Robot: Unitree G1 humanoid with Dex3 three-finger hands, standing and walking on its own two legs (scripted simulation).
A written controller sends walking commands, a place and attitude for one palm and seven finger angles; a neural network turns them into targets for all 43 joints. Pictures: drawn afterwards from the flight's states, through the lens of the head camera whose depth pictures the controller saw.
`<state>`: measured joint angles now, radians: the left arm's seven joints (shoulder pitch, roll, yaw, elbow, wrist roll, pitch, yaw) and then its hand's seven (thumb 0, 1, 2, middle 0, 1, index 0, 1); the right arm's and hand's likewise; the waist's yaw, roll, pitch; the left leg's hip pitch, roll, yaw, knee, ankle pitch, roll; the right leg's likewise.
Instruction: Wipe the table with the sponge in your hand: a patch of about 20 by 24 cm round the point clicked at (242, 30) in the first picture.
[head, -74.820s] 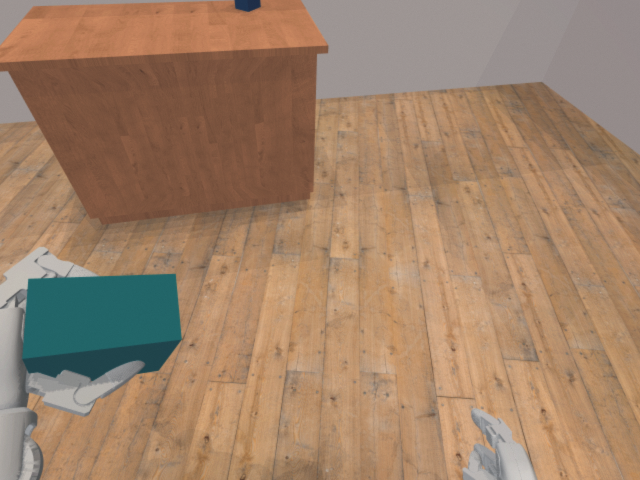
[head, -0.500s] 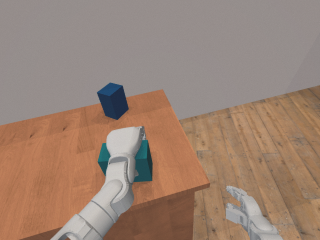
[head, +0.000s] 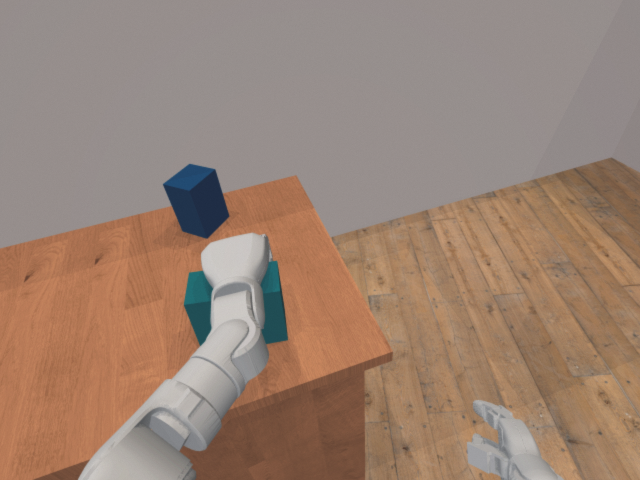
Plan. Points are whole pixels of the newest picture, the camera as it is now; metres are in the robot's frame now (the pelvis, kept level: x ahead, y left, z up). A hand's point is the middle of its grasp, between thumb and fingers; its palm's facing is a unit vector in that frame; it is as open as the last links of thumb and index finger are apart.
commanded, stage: wipe forward along the third lane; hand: left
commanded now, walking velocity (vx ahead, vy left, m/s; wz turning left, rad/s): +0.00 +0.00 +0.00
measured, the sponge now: (242, 315) +0.34 +0.16 +0.02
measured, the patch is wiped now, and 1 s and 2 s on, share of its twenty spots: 0.95 1.00 1.00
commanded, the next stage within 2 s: wipe back along the third lane in 1.22 s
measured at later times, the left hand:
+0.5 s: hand (248, 264) +0.40 +0.16 +0.07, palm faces -0.05 -0.05 -1.00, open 10.1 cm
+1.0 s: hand (239, 244) +0.44 +0.18 +0.07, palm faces -0.08 -0.05 -1.00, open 10.1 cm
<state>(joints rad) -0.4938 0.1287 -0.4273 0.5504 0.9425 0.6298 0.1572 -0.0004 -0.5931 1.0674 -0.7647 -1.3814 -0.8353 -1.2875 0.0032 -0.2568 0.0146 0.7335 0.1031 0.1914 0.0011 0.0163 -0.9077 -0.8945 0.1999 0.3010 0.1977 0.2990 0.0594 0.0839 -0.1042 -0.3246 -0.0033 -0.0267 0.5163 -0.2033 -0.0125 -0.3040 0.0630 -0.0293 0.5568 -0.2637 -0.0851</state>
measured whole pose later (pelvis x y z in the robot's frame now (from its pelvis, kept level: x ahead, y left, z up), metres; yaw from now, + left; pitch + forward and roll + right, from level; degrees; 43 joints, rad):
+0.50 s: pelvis +0.00 -0.01 +0.00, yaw -1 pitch +4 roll +1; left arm -0.66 0.19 -0.27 0.84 0.93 0.48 0.19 0.01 -0.61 1.08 -0.78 -1.38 -0.84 -1.31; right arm 0.11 -0.26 0.01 0.75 0.09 0.18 -0.05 0.02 -0.91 -0.89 0.20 0.30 0.20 0.30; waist 0.01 0.09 -0.12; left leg -0.40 0.02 -0.03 0.53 -0.20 0.00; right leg -0.38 0.09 -0.02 0.56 -0.25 -0.10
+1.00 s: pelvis +0.01 -0.01 +0.00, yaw -2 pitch +7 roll +1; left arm -0.77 0.29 -0.18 0.99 0.93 0.42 0.19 0.00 -0.60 1.08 -0.77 -1.39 -0.81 -1.34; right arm 0.13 -0.28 0.01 0.75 0.09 0.17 -0.05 0.01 -0.91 -0.89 0.20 0.30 0.20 0.30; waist -0.04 0.07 -0.12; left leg -0.44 0.03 -0.02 0.53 -0.22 0.01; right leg -0.42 0.11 -0.01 0.53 -0.24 -0.10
